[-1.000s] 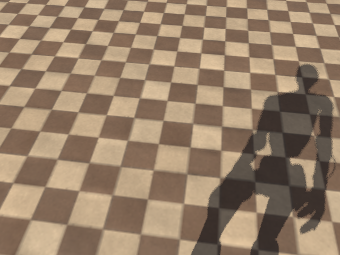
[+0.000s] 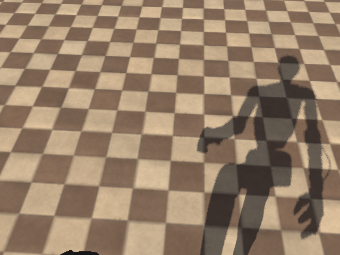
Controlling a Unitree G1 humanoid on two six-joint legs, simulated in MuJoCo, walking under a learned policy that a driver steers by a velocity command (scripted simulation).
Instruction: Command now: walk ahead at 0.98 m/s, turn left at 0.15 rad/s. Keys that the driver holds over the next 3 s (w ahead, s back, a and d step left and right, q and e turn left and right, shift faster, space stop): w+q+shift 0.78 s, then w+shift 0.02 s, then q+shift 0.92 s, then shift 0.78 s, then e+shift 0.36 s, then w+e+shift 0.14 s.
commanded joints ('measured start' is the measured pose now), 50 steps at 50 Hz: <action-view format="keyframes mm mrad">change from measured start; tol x32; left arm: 1 -137 33 -8 -90 -12 -11 -1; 8 470 325 93 40 63 -28 76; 47 -208 107 10 -320 -43 -55 59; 50 159 228 70 -254 -40 -82 90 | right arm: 1 -15 -140 -11 -59 6 -25 -14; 24 -575 -91 5 -372 -26 96 65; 30 14 -276 -90 -193 -9 96 7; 50 -262 -257 -79 -304 38 82 -59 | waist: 1 33 44 164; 8 158 -234 -424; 23 44 -2 165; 30 -236 -19 -159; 50 214 154 -238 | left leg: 1 -225 257 -105 -159 671 60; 5 18 298 -140 277 1264 50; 7 -276 231 -130 828 838 62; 8 -723 81 -117 1251 -114 27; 9 -816 94 -170 1320 -85 59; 28 -393 26 142 597 253 134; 32 283 328 -785 280 40 427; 34 63 357 -839 62 -137 334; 45 -358 47 -351 216 892 71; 50 -377 2 -463 729 649 -87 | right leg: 1 242 67 -52 -179 97 -15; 6 728 168 -7 -290 -215 -55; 9 1247 -320 860 -503 -918 -166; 18 602 -100 -49 -669 -196 36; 28 862 -134 -245 -194 998 70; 30 612 -52 -200 445 405 48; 31 246 120 -142 807 -579 72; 32 -49 171 65 937 -621 100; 50 887 136 138 -389 234 63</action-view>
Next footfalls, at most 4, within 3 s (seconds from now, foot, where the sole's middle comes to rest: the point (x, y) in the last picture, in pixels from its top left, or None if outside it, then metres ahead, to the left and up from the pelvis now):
0.14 right None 0.35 -0.09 -0.77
0.60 left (127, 202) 0.73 0.17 -0.77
1.02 right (98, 127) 1.15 0.32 -0.77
1.44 left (67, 168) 0.91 0.45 -0.77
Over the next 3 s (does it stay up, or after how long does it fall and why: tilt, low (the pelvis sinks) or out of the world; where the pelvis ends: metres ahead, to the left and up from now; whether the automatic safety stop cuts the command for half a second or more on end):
stays up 1.06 0.41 0.01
